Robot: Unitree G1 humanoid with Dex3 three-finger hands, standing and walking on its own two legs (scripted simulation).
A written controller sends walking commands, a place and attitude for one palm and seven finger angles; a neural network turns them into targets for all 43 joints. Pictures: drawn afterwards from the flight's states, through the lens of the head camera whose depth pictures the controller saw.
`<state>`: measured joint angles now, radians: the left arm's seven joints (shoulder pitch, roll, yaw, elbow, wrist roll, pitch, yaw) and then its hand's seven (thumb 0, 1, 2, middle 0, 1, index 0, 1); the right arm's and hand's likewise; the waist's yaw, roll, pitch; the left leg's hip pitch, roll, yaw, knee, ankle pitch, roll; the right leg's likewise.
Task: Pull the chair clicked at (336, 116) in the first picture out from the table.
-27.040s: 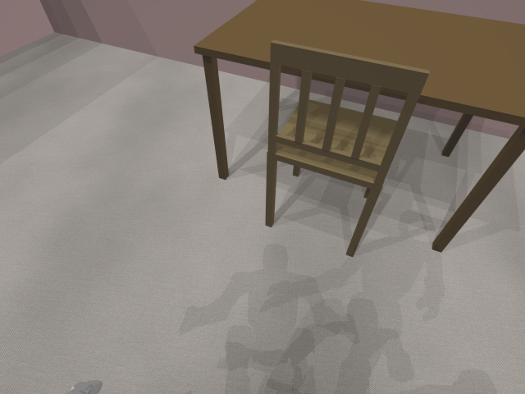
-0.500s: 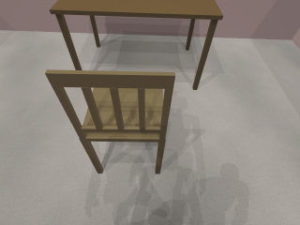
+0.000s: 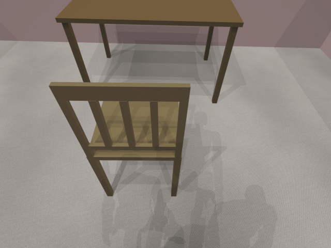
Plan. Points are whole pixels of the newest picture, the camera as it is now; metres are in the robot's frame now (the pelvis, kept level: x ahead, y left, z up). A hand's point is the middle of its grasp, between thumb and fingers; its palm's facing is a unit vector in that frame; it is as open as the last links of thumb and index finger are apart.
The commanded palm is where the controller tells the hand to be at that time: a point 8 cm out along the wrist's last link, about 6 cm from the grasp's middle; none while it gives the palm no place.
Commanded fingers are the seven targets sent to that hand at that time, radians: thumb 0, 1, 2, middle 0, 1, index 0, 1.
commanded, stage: let the arm hang, fingers relaxed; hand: left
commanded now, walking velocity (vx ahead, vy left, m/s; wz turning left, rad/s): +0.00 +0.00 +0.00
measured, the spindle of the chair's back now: (128, 125) +0.54 +0.17 -0.09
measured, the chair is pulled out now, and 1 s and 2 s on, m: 0.68 0.68 0.68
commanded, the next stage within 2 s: look to check the result in 0.06 s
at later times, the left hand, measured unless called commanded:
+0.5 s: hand out of the picture +0.00 +0.16 -0.17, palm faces +0.03 -0.98 -0.17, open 7.4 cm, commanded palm none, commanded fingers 0.00 0.90 0.90 -0.20 -0.30 -0.20 -0.30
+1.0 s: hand out of the picture +0.00 +0.15 -0.17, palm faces +0.04 -0.99 -0.17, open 7.4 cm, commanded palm none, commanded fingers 0.00 0.90 0.90 -0.20 -0.30 -0.20 -0.30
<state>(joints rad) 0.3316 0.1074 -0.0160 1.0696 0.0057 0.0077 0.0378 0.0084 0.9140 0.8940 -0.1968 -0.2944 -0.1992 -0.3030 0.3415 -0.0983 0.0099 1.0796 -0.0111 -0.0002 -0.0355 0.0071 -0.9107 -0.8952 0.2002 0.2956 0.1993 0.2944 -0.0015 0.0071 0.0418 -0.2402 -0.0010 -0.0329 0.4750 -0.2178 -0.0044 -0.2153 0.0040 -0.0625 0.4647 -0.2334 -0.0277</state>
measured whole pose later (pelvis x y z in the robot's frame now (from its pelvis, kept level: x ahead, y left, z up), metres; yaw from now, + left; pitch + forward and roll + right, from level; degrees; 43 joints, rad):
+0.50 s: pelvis +0.01 +0.00 +0.00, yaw +0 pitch -1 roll +0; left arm 0.31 0.13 -0.01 1.07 0.00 0.01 0.04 0.00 0.91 0.89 -0.20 -0.29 -0.20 -0.30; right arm 0.33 -0.11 0.01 1.09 -0.01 0.00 -0.04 0.00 -0.91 -0.90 0.20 0.30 0.20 0.29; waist 0.00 0.01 0.06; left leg -0.22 0.00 -0.04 0.45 -0.22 -0.01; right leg -0.19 0.01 -0.06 0.45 -0.24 -0.03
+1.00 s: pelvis +0.01 -0.01 +0.00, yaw +0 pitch -1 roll +0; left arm 0.32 0.12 -0.01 1.07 0.00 0.00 0.04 0.00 0.91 0.89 -0.20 -0.29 -0.20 -0.30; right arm 0.33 -0.11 0.01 1.10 -0.01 0.00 -0.04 0.00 -0.91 -0.90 0.20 0.30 0.20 0.29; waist 0.00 0.01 0.06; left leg -0.20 0.00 -0.04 0.45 -0.22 -0.01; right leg -0.17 0.01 -0.07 0.44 -0.24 -0.03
